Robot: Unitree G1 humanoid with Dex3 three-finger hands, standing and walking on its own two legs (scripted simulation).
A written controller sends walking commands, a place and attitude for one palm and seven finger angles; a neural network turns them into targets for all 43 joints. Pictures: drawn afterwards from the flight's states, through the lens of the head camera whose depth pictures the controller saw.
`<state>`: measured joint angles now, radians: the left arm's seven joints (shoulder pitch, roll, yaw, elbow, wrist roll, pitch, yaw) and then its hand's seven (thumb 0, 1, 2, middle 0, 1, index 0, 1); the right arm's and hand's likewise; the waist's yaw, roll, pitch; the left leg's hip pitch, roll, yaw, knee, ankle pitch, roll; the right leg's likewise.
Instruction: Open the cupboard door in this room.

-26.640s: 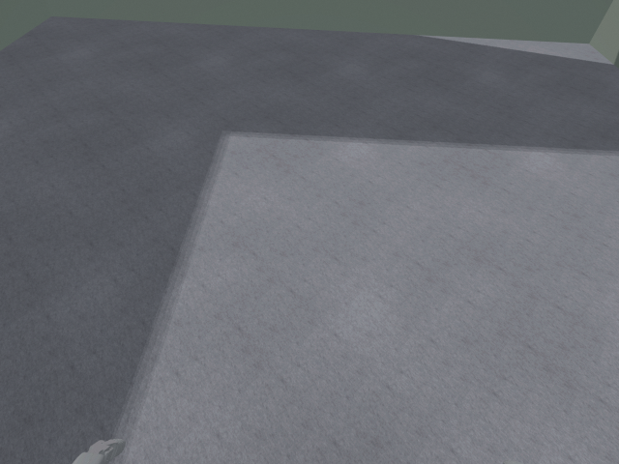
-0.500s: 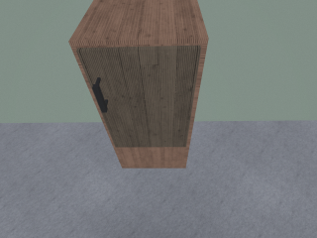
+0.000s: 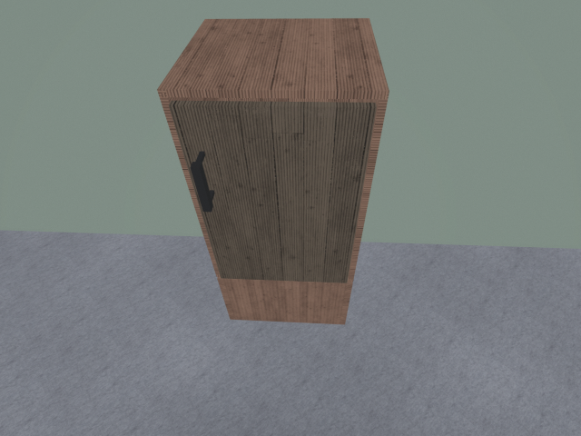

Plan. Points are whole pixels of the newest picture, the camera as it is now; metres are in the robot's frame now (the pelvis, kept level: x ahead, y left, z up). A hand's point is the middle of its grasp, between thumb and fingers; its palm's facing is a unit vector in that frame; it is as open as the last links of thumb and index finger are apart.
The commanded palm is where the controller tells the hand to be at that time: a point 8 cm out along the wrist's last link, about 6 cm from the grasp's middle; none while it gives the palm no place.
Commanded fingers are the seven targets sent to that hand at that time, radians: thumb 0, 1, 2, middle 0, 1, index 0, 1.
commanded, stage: shuffle to correct the standing spot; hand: left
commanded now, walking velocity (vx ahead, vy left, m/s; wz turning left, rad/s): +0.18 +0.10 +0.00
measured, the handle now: (204, 182) +0.62 +0.23 -0.03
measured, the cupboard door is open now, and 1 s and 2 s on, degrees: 0 0 0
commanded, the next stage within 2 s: come to a stop and stand still in 0.36 s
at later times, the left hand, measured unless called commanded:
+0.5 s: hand out of the picture +0.04 +0.20 -0.17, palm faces +0.13 -0.97 -0.20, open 7.3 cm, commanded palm none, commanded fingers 0.00 0.90 0.90 -0.20 -0.30 -0.20 -0.30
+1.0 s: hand out of the picture +0.12 +0.21 -0.16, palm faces +0.07 -0.96 -0.27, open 7.3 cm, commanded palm none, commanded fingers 0.00 0.90 0.90 -0.20 -0.30 -0.20 -0.30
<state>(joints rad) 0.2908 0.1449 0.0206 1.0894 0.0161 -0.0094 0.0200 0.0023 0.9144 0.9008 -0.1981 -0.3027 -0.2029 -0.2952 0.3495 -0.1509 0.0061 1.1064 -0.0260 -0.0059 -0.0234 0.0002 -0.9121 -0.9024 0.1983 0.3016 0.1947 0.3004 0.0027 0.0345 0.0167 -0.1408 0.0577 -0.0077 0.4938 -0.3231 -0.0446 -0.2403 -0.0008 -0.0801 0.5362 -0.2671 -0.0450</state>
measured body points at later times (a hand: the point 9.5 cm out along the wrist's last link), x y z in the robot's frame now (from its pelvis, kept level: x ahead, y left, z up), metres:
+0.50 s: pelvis +0.06 +0.04 +0.00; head +0.07 +0.03 +0.45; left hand +0.03 +0.26 -0.15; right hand +0.05 -0.18 -0.16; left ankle +0.06 +0.17 -0.68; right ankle +0.04 -0.06 -0.73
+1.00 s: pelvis +0.08 +0.02 +0.00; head +0.09 -0.01 +0.44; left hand +0.11 +0.26 -0.14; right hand +0.14 -0.20 -0.17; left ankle +0.07 +0.18 -0.69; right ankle +0.09 -0.03 -0.73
